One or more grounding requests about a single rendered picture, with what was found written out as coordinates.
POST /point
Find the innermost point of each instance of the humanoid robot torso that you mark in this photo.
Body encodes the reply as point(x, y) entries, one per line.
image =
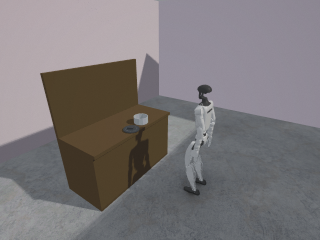
point(207, 113)

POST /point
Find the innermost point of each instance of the robot right hand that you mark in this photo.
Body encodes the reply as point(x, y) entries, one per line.
point(210, 138)

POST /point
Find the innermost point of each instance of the right robot forearm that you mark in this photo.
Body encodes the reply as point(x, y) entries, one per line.
point(210, 129)

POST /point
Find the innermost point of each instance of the robot right upper arm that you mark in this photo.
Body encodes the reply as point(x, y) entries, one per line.
point(213, 118)

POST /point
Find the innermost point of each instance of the robot left upper arm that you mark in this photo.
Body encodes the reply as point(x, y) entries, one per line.
point(199, 116)

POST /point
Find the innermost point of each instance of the robot left hand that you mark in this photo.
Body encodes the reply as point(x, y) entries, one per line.
point(195, 154)

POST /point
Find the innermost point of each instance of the table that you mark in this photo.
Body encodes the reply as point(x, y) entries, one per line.
point(89, 108)

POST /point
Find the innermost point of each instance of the lid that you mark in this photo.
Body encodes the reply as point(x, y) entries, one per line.
point(134, 130)

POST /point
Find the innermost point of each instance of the right robot thigh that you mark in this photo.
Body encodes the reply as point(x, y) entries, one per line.
point(199, 157)

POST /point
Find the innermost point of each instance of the left robot forearm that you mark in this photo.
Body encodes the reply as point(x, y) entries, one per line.
point(198, 139)

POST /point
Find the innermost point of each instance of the pot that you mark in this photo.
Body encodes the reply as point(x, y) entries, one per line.
point(140, 119)

